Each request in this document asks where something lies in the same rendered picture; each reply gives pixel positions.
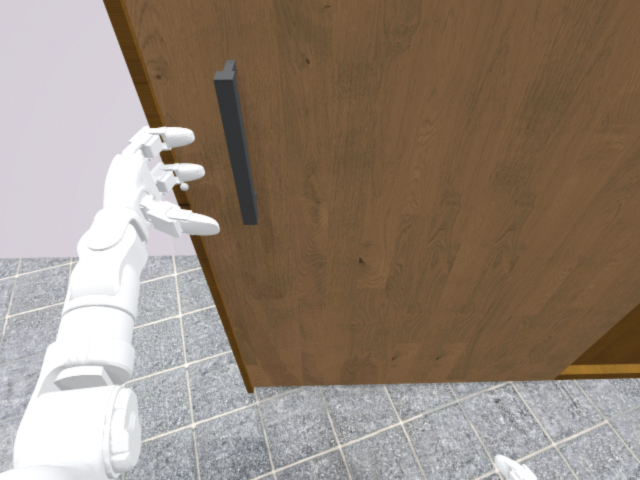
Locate robot left hand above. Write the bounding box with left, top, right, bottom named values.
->
left=103, top=126, right=220, bottom=238

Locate handle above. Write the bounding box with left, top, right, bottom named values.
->
left=213, top=60, right=259, bottom=225

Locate left robot upper arm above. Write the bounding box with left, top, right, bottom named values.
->
left=0, top=385, right=141, bottom=480

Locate robot right hand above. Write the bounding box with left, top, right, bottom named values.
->
left=495, top=455, right=537, bottom=480

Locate left robot forearm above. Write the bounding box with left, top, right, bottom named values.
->
left=13, top=207, right=149, bottom=469

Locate wardrobe door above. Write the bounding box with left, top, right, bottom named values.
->
left=571, top=303, right=640, bottom=365
left=124, top=0, right=640, bottom=387

